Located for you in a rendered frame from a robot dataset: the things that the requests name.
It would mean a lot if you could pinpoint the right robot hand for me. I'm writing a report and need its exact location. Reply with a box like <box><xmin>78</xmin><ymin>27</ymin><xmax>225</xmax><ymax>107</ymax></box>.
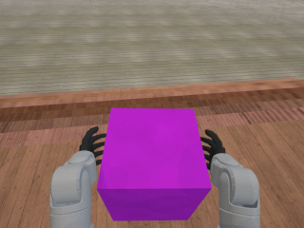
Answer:
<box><xmin>200</xmin><ymin>129</ymin><xmax>226</xmax><ymax>170</ymax></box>

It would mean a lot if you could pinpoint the robot right forearm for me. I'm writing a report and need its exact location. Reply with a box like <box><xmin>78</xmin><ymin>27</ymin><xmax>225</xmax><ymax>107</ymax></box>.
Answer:
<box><xmin>210</xmin><ymin>153</ymin><xmax>260</xmax><ymax>228</ymax></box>

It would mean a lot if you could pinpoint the carton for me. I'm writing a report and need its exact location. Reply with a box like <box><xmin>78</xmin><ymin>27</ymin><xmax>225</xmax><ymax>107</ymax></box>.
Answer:
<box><xmin>97</xmin><ymin>107</ymin><xmax>212</xmax><ymax>221</ymax></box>

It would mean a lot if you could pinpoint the robot left forearm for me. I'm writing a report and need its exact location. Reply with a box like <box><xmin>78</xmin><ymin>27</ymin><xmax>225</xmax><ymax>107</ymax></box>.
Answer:
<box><xmin>49</xmin><ymin>150</ymin><xmax>98</xmax><ymax>228</ymax></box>

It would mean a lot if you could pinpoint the left robot hand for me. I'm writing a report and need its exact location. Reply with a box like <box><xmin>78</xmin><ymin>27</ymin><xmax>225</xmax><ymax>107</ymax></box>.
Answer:
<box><xmin>79</xmin><ymin>126</ymin><xmax>106</xmax><ymax>165</ymax></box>

